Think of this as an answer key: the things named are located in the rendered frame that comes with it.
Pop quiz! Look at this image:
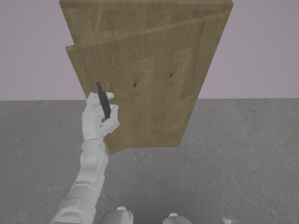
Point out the left robot forearm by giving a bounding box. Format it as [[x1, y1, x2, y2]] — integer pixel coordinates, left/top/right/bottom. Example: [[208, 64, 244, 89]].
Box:
[[50, 139, 108, 224]]

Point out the robot right shin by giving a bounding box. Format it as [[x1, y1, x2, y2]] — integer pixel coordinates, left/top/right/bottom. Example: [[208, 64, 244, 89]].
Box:
[[169, 213, 178, 217]]

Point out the left robot hand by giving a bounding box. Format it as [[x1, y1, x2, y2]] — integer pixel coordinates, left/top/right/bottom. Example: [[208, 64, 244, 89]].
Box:
[[81, 92, 120, 142]]

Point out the left robot thigh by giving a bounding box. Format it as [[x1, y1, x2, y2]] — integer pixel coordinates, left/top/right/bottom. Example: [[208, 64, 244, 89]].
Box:
[[104, 209, 134, 224]]

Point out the handle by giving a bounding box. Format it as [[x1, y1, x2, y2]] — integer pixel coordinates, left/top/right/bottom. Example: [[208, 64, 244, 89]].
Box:
[[95, 81, 111, 119]]

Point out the cupboard door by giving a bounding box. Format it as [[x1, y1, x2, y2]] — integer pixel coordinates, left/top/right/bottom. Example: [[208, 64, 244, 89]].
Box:
[[65, 13, 224, 155]]

